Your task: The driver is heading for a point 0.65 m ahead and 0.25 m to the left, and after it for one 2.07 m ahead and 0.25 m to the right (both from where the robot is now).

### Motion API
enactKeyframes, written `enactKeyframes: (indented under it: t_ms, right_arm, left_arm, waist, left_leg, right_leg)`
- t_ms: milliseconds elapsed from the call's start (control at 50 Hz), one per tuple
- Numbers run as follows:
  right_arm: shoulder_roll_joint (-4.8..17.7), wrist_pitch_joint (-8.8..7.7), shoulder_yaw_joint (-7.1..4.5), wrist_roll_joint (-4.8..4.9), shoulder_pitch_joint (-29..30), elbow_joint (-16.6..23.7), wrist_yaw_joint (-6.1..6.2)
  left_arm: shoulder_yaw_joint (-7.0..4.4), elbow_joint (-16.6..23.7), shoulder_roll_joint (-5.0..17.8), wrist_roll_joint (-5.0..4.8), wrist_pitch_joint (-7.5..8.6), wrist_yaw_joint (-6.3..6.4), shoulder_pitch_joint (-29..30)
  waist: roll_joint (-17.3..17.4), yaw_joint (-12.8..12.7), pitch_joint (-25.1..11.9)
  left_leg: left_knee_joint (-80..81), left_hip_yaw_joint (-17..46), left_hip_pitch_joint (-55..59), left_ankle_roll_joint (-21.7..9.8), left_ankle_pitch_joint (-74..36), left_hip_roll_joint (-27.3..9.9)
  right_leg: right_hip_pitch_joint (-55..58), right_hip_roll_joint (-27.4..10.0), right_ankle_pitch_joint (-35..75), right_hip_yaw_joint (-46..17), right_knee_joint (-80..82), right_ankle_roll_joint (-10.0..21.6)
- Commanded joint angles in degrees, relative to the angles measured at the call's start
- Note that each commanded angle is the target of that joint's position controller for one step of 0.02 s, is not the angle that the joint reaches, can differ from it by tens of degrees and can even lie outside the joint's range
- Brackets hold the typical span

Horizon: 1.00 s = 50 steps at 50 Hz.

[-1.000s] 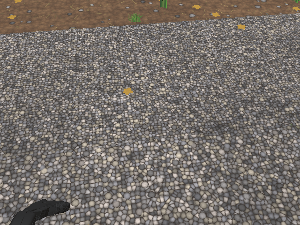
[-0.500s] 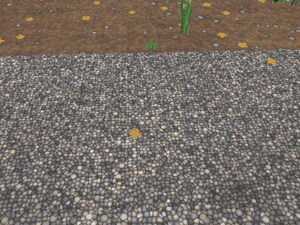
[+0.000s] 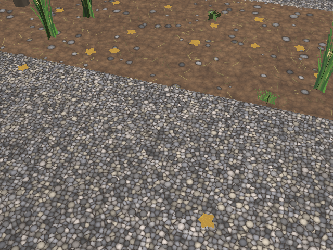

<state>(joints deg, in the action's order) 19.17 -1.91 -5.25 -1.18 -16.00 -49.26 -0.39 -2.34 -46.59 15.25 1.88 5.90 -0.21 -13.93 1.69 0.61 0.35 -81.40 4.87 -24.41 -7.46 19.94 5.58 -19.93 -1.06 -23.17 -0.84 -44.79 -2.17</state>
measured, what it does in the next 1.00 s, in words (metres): goes down, turning left: left foot 0.19 m lower, then right foot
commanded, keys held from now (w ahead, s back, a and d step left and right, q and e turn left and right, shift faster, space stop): w+q+shift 0.54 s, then w+e+shift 0.06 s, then e+shift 0.40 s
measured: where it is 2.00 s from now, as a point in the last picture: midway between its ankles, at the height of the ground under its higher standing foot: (145, 169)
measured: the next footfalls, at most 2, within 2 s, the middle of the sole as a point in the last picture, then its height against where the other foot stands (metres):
left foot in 0.36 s outside the picture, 0.19 m lower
right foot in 0.64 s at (164, 196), level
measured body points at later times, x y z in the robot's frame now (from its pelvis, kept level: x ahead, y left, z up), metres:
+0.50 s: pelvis +0.47 +0.04 -0.18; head +0.53 +0.04 +0.26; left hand +0.40 +0.29 -0.30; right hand +0.60 -0.19 -0.35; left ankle +0.42 +0.03 -0.89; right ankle +0.50 -0.15 -0.79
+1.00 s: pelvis +0.85 +0.16 -0.16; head +0.87 +0.18 +0.28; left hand +0.73 +0.42 -0.29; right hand +1.19 +0.09 -0.21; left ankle +0.94 +0.32 -0.89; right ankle +0.86 +0.03 -0.89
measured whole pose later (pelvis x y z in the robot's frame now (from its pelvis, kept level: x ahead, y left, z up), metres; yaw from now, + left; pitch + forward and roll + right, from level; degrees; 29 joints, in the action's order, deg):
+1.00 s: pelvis +0.85 +0.16 -0.16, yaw +23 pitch +1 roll -2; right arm 14.0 -4.6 -0.4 -0.1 7.0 -40.4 1.1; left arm -5.2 -48.7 15.4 -2.1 2.5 2.5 -21.1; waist 0.8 -5.8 2.5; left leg -24.2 7.2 -26.3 0.8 -3.4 2.0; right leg -11.5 7.3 -19.5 -12.0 -30.7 1.0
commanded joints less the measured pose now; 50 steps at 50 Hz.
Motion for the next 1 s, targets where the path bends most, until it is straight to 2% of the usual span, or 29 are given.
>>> enactKeyframes:
  t_ms: [20,60,120,140,180,240,300,340,360,380,400,420,460,480,500,540,580,600,640,660,680,700,720,740,760,840,880,960,1000]
  right_arm:
    - [-0.1,2.70,0.80,-0.59,4.9,8.4,-2.15]
    - [-0.5,3.28,1.16,-0.93,10.2,11.1,-4.06]
    - [2.1,3.38,0.05,-2.70,10.2,10.4,-4.06]
    - [0.7,1.90,0.32,-1.73,17.5,11.7,-3.68]
    - [-2.7,0.22,1.93,-1.44,25.0,12.9,-5.04]
    - [-1.9,0.35,2.24,-0.61,17.7,7.6,-6.47]
    - [0.5,1.10,2.30,-3.46,11.3,3.4,-3.72]
    - [4.9,1.66,0.74,-4.05,-5.7,-2.4,-1.28]
    - [7.9,1.63,-0.98,-3.41,-14.4,-4.9,-0.11]
    - [13.9,1.07,-2.35,-0.62,-19.8,-7.7,0.44]
    - [16.9,-0.01,-2.20,-0.87,-19.3,-7.0,0.72]
    - [13.2,-0.21,-1.95,0.43,-17.5,-5.6,0.81]
    - [11.4,-0.17,-1.53,-1.05,-2.6,-2.0,2.57]
    - [10.6,-1.45,-1.04,-1.22,0.5,0.9,2.51]
    - [7.7,-2.62,-0.36,-0.86,1.4,1.4,2.15]
    - [8.2,-4.29,-0.74,-0.48,4.1,2.3,2.08]
    - [7.7,-5.03,-0.77,0.73,5.1,0.8,1.28]
    - [8.2,-5.18,-0.89,1.33,4.1,-0.1,0.25]
    - [7.0,-5.75,-0.48,1.32,5.9,-1.3,-0.60]
    - [-3.4,-5.84,1.43,0.53,5.2,0.6,-0.40]
    - [-5.6,-5.67,1.97,2.63,-11.1,2.8,-0.31]
    - [-3.6,-3.97,2.35,0.43,-10.6,0.2,0.39]
    - [-2.4,-3.00,2.30,-1.53,-6.4,1.2,0.25]
    - [-2.8,-3.11,2.59,3.23,1.6,3.2,0.63]
    - [-0.5,-3.27,2.19,3.42,5.0,4.6,0.76]
    - [-2.7,-4.11,3.65,0.89,13.9,8.2,0.96]
    - [-1.7,-3.53,3.53,1.57,15.2,8.2,1.13]
    - [1.8,-2.26,2.17,1.60,15.8,9.2,1.92]
    - [3.9,-2.51,1.39,0.13,7.2,6.7,2.36]
  left_arm:
    - [-1.70,0.8,6.7,-1.18,2.15,0.04,-3.0]
    - [-2.17,-1.7,7.5,-2.08,3.00,-0.14,-4.7]
    - [-2.88,-5.0,8.3,-0.68,3.16,0.17,-12.5]
    - [-1.52,-6.6,2.6,-0.24,4.17,0.23,-15.7]
    - [-1.32,-8.6,3.5,1.40,5.59,0.79,-18.5]
    - [-0.29,-8.0,2.7,0.28,4.22,1.65,-13.7]
    - [-0.76,-10.1,7.3,0.16,1.67,2.63,-16.8]
    - [-1.57,-10.8,9.3,0.87,-0.52,3.82,-16.3]
    - [-2.29,-9.5,9.6,-0.38,-1.81,3.11,-9.8]
    - [-1.60,-5.2,6.6,1.60,-1.64,2.22,-3.0]
    - [-0.18,0.5,5.2,-0.40,0.33,1.60,-10.0]
    - [0.15,2.5,6.5,0.05,1.27,1.40,-5.7]
    - [-1.15,2.1,9.2,1.22,-0.05,0.80,-3.0]
    - [-1.71,3.4,10.7,1.63,-1.01,0.94,-3.6]
    - [-2.17,3.4,11.7,1.81,-1.68,1.04,-0.1]
    - [-1.45,5.6,7.7,0.46,-1.24,0.52,3.6]
    - [-0.73,1.8,3.4,-0.85,-0.28,-1.12,-4.7]
    - [-1.47,-1.6,4.0,-0.73,-0.50,-0.98,-12.3]
    - [-3.94,-9.4,8.4,0.68,-1.09,0.59,-37.8]
    - [-2.64,-9.9,8.9,0.76,-1.06,0.43,-35.5]
    - [-2.85,-6.5,12.2,0.99,-1.02,-0.36,-21.9]
    - [-2.99,-2.7,8.7,0.30,-0.96,-0.58,-9.5]
    - [-2.71,-1.4,7.1,-0.74,-0.99,-0.62,-4.4]
    - [-1.85,0.4,4.6,-3.43,1.03,-1.20,-0.5]
    - [-1.54,-0.4,4.7,-3.44,1.64,-1.02,0.2]
    - [-3.26,-0.3,9.3,-2.82,0.65,1.61,-0.9]
    - [-4.40,0.8,11.5,-3.57,-0.75,2.41,-1.4]
    - [-4.68,2.6,8.5,-4.46,-2.66,3.13,-0.1]
    - [-3.79,4.8,4.1,-3.75,-3.27,3.06,1.2]
  waist:
    - [-5.3,1.0,11.1]
    - [-5.6,1.3,10.5]
    - [-4.1,-1.6,4.2]
    - [-0.6,-4.1,7.9]
    - [-1.1,-5.8,8.4]
    - [-0.4,-0.5,7.0]
    - [-1.2,2.2,3.8]
    - [-1.4,10.1,1.2]
    - [4.9,16.6,3.1]
    - [7.6,14.7,4.5]
    - [9.4,7.0,-5.5]
    - [-4.0,7.4,-8.4]
    - [-6.1,-1.5,-2.4]
    - [-3.6,-4.2,2.7]
    - [-12.3,-4.8,7.2]
    - [-12.7,-6.3,6.3]
    - [-5.8,-8.6,2.3]
    - [-7.3,-11.3,-1.7]
    - [-11.4,-24.4,-10.7]
    - [-24.4,-17.8,-6.4]
    - [-29.0,-2.8,-10.1]
    - [-13.9,-0.2,-3.3]
    - [-5.9,0.8,2.6]
    - [-5.3,-1.0,1.8]
    - [-4.5,-0.1,2.1]
    - [-4.9,0.1,-0.2]
    - [-6.3,-0.3,-4.3]
    - [-6.5,1.6,-5.0]
    - [-2.8,4.8,-10.2]
  left_leg:
    - [3.8,1.5,-21.3,1.1,-5.6,-10.5]
    - [17.6,-0.9,-15.4,1.4,-15.0,-10.7]
    - [13.4,-7.2,-22.4,-0.9,-20.7,-9.9]
    - [25.6,-4.5,-28.2,-1.5,-30.5,-10.4]
    - [37.0,-11.3,-16.6,-0.2,-49.1,-7.3]
    - [42.3,-13.9,4.1,-1.3,-62.8,-5.3]
    - [45.6,-19.0,16.3,-2.0,-49.1,-1.2]
    - [56.0,-11.2,28.2,-4.9,-39.7,-4.4]
    - [67.8,-5.0,38.7,-10.5,-43.9,-8.1]
    - [55.3,-5.8,48.4,-8.3,-56.2,-9.1]
    - [40.9,6.0,67.2,-11.9,-72.3,-18.2]
    - [47.5,13.9,66.1,-14.4,-52.8,-18.3]
    - [64.7,30.5,42.5,-18.5,-18.8,-21.9]
    - [64.7,37.7,29.5,-21.6,-27.0,-28.6]
    - [65.1,37.3,17.5,-21.2,-30.5,-28.0]
    - [66.7,26.6,0.6,-14.8,-21.5,-16.9]
    - [62.6,11.9,-10.0,-9.9,-18.9,-6.7]
    - [52.9,6.9,-8.9,-8.0,-29.1,-3.1]
    - [13.1,1.5,-4.5,-2.4,-38.6,2.6]
    - [-13.6,2.6,-11.4,0.2,10.2,12.2]
    - [-14.9,6.7,-20.8,0.0,10.8,11.4]
    - [-13.7,3.9,-22.4,0.7,8.5,3.8]
    - [-7.2,0.5,-19.9,2.0,7.0,-0.7]
    - [-1.2,0.3,-16.3,2.7,6.3,-3.8]
    - [5.2,0.7,-14.3,3.5,5.1,-5.6]
    - [37.7,-3.7,-0.9,7.4,-5.6,-2.9]
    - [46.1,-3.8,5.5,9.2,-15.8,0.0]
    - [56.9,1.0,13.1,9.6,-24.8,-1.4]
    - [59.4,5.1,25.6,6.1,-32.1,-9.7]
  right_leg:
    - [1.7,-16.8,-2.8,-22.4,27.8,10.6]
    - [-0.8,-13.1,3.8,-11.2,31.8,8.2]
    - [19.3,-13.5,30.3,-1.4,25.1,8.8]
    - [22.7,-9.1,13.8,3.7,22.7,5.3]
    - [15.4,-6.6,1.4,8.7,24.5,3.8]
    - [4.6,-6.2,4.0,14.3,18.7,2.0]
    - [9.2,-6.6,35.0,16.8,-3.7,1.1]
    - [7.2,-8.4,48.9,13.2,-33.4,-0.3]
    - [-5.9,-1.5,15.5,15.1,-62.6,-0.5]
    - [-24.0,2.0,-17.2,11.5,-69.8,2.3]
    - [-40.0,-3.6,-13.2,1.0,-58.1,2.2]
    - [-43.0,-5.2,-5.1,-1.9,-46.3,3.5]
    - [-35.4,-6.2,-4.5,-6.7,-35.7,-0.6]
    - [-32.0,-8.6,-6.9,-11.0,-30.6,-2.6]
    - [-27.1,-10.1,-7.0,-11.7,-25.0,-4.3]
    - [-7.7,-8.7,7.1,-7.4,-7.9,-3.8]
    - [17.9,-3.4,25.3,1.7,1.1,-0.6]
    - [27.0,0.0,25.5,4.8,2.5,0.6]
    - [38.5,0.8,21.7,5.9,6.3,4.1]
    - [30.2,-12.2,35.4,-20.9,14.3,7.6]
    - [32.7,-21.8,28.6,-53.8,28.0,16.7]
    - [24.6,-21.6,15.6,-51.6,26.5,19.3]
    - [15.3,-18.4,19.7,-42.8,25.6,18.9]
    - [11.4,-13.8,24.1,-34.2,25.2,16.4]
    - [7.8,-11.8,31.1,-29.0,24.7,15.5]
    - [0.1,-4.7,50.6,-16.6,26.6,13.8]
    - [1.0,-3.5,46.0,-15.8,26.1,12.5]
    - [1.2,-0.9,28.9,-20.9,20.2,7.5]
    - [-3.6,4.1,19.0,-17.6,3.9,3.6]
Keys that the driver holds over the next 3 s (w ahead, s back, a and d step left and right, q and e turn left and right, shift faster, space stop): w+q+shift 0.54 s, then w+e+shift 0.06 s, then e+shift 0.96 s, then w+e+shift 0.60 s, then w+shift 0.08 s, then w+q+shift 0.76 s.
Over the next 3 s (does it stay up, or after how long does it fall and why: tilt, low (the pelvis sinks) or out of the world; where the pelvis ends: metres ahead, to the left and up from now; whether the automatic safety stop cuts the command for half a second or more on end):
stays up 1.71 -0.42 -0.16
